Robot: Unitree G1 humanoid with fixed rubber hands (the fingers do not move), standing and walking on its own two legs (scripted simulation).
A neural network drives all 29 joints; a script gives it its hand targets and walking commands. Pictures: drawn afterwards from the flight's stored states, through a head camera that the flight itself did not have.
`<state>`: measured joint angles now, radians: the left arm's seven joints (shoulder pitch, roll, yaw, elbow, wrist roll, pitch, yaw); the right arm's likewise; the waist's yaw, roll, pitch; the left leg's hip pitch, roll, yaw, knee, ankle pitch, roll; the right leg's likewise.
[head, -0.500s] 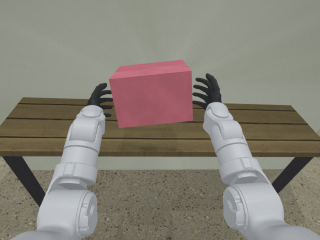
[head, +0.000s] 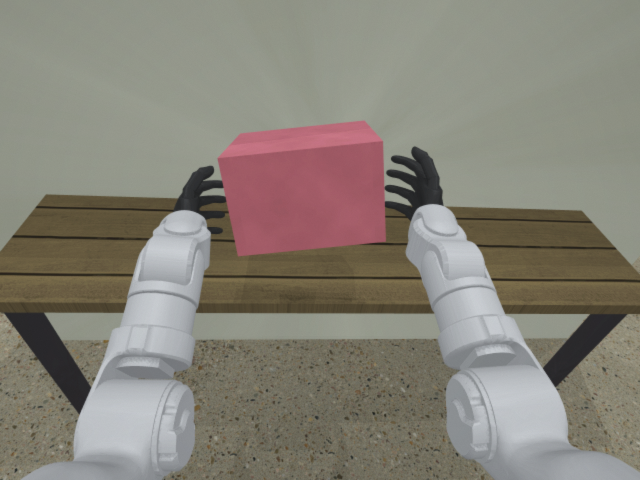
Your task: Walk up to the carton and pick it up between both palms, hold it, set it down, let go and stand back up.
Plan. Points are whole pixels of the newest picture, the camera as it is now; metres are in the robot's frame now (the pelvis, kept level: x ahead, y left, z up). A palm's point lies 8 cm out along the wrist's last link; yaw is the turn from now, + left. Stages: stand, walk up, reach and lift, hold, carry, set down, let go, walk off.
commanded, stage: hold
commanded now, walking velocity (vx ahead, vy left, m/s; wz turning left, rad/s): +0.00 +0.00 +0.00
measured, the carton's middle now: (306, 182) +0.51 +0.01 +0.14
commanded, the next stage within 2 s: none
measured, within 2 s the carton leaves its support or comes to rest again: neither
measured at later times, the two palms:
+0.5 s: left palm (189, 222) +0.38 +0.16 +0.16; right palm (424, 209) +0.39 -0.14 +0.19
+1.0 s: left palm (189, 222) +0.38 +0.16 +0.16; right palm (425, 209) +0.39 -0.14 +0.19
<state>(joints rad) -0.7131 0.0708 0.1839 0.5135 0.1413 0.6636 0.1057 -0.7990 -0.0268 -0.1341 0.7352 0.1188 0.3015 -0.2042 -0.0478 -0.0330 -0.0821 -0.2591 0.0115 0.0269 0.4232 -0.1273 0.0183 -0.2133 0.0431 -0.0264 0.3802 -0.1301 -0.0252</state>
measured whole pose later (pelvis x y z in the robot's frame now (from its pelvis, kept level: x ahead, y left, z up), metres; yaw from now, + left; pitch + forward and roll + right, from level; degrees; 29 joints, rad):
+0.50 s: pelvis +0.00 +0.00 +0.00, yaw +0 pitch -2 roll -1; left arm -0.71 0.07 0.18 0.51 0.14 0.66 0.11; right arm -0.80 -0.03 -0.13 0.74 0.12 0.30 -0.20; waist -0.05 -0.03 -0.08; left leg -0.26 0.01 0.03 0.42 -0.13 0.02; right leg -0.21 0.04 -0.03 0.38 -0.13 -0.03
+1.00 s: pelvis +0.00 +0.00 +0.00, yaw +0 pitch -2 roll -1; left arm -0.71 0.07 0.18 0.51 0.14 0.66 0.11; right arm -0.80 -0.03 -0.13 0.74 0.12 0.30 -0.20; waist -0.05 -0.03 -0.08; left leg -0.26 0.01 0.03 0.42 -0.13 0.02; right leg -0.21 0.04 -0.03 0.38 -0.13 -0.03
